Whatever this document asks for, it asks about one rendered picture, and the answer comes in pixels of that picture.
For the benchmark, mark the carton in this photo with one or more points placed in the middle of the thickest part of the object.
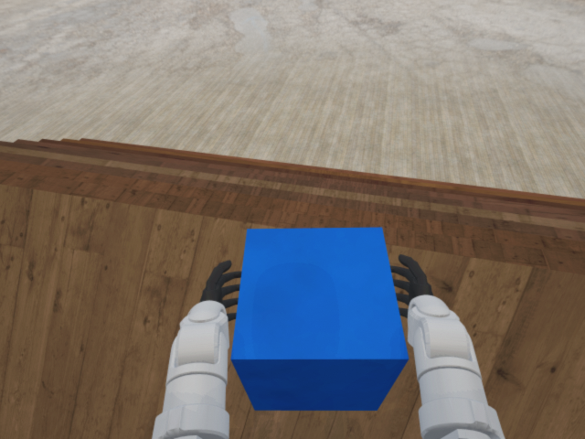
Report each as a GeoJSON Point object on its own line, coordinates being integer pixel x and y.
{"type": "Point", "coordinates": [318, 325]}

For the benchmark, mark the left robot hand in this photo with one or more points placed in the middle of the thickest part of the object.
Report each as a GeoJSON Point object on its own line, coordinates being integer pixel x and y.
{"type": "Point", "coordinates": [214, 290]}

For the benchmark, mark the left robot forearm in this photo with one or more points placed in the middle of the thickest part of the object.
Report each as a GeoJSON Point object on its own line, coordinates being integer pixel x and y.
{"type": "Point", "coordinates": [195, 394]}

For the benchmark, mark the right robot forearm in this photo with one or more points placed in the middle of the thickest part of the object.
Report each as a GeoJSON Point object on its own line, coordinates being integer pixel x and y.
{"type": "Point", "coordinates": [454, 405]}

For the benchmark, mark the right robot hand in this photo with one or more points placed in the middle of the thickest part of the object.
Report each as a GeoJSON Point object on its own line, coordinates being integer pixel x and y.
{"type": "Point", "coordinates": [417, 282]}

